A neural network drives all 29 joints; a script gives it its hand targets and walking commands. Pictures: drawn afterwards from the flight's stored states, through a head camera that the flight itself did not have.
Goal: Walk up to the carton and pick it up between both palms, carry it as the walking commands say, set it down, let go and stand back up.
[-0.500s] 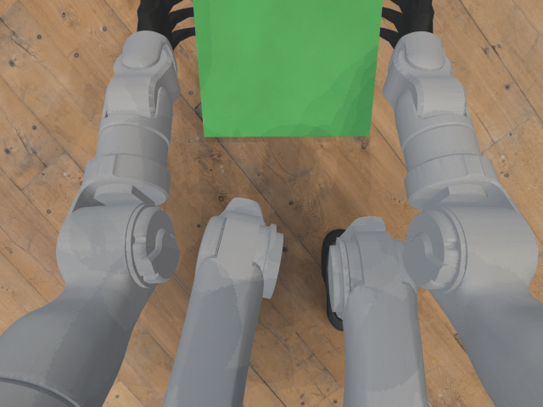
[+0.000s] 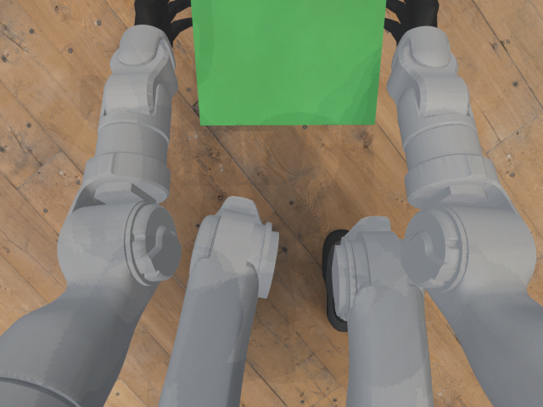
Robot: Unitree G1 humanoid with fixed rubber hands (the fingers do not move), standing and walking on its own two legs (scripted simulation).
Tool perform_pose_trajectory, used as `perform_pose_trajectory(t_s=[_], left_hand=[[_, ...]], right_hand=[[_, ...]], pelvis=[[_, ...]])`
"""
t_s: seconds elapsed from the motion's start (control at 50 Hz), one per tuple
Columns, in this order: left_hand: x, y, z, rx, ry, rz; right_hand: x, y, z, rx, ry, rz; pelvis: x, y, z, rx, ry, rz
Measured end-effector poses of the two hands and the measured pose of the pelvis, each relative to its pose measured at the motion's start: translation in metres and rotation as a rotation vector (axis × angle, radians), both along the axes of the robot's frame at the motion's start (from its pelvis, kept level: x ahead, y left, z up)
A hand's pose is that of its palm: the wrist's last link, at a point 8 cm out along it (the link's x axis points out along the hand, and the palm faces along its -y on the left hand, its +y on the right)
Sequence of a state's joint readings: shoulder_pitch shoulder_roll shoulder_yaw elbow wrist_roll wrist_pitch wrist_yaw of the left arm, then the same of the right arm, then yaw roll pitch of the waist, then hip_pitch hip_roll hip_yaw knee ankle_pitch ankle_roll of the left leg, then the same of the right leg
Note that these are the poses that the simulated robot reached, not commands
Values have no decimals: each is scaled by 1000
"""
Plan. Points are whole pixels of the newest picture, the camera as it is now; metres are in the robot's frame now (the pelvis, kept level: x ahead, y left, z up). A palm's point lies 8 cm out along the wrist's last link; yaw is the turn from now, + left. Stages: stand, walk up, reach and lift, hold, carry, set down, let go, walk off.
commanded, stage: set down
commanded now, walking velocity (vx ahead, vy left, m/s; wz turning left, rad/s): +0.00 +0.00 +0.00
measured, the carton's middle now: (285, 38) +0.54 +0.06 -0.24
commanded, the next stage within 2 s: none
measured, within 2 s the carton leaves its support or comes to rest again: rests again in 0.54 s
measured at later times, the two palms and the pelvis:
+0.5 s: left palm (158, 27) +0.51 +0.21 -0.16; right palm (414, 29) +0.54 -0.09 -0.16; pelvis +0.00 +0.00 -0.01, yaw +0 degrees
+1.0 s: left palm (125, 44) +0.49 +0.25 -0.17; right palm (435, 50) +0.52 -0.12 -0.17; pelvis -0.01 +0.00 -0.01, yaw +1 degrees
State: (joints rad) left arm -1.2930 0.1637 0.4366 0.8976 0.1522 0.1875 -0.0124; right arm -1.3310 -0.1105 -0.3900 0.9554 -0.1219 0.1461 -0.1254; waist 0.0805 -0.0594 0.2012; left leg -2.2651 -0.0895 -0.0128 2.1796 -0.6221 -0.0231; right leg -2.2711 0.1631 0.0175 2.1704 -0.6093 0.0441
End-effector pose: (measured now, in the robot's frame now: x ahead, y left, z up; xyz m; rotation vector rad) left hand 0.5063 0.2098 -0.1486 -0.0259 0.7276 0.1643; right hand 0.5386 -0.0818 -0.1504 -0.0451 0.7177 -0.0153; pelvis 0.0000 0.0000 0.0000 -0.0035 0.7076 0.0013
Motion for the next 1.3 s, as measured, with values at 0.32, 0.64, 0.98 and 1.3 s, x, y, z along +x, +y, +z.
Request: perform_pose_trajectory(t_s=[0.32, 0.64, 0.98, 1.3], left_hand=[[3, 1, -5, -5, -11, 0], [-17, 7, -27, 38, 32, 2], [-18, 44, -18, 64, 6, 60], [-15, 49, 42, 55, -83, 57]], right_hand=[[3, -1, -5, 5, -13, 7], [-18, -12, -24, -35, 21, 42], [-14, -37, -21, -48, -1, 21], [-7, -37, 44, -57, -73, 3]], pelvis=[[4, -1, -4, 2, 0, 3], [-2, 0, -2, -5, -20, 9], [-13, 3, -8, -5, -48, 24], [-7, 5, 25, -21, -2, 39]])
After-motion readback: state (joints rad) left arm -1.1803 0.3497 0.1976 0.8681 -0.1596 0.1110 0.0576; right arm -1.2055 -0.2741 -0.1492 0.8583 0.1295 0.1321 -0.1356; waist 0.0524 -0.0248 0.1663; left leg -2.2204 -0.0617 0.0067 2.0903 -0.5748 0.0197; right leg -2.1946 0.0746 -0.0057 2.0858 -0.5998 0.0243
